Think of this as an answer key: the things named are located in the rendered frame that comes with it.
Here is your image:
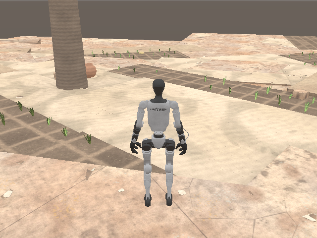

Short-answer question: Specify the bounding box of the left robot upper arm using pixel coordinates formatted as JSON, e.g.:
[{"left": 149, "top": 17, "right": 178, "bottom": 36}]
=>
[{"left": 136, "top": 100, "right": 148, "bottom": 128}]

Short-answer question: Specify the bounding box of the right robot forearm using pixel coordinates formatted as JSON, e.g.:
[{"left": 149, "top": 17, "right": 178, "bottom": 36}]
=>
[{"left": 176, "top": 121, "right": 186, "bottom": 144}]

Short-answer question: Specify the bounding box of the robot foot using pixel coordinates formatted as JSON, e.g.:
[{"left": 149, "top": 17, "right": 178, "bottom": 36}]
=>
[
  {"left": 165, "top": 193, "right": 172, "bottom": 206},
  {"left": 144, "top": 194, "right": 152, "bottom": 207}
]

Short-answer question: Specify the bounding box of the left robot hand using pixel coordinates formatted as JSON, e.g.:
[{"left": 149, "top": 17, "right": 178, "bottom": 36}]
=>
[{"left": 130, "top": 141, "right": 142, "bottom": 154}]

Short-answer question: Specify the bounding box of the right robot upper arm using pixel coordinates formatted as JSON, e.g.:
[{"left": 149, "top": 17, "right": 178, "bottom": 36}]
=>
[{"left": 169, "top": 100, "right": 181, "bottom": 128}]

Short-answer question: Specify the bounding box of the left robot forearm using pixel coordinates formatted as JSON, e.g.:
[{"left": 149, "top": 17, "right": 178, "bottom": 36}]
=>
[{"left": 131, "top": 121, "right": 141, "bottom": 143}]

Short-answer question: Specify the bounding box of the right robot hand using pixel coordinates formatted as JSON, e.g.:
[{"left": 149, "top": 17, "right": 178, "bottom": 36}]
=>
[{"left": 175, "top": 143, "right": 187, "bottom": 155}]

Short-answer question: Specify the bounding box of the robot left foot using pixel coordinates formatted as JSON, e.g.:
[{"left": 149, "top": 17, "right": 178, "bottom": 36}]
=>
[{"left": 144, "top": 194, "right": 152, "bottom": 207}]

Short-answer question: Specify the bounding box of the robot right foot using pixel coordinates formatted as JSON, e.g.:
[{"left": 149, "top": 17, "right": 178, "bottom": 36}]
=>
[{"left": 165, "top": 193, "right": 172, "bottom": 206}]

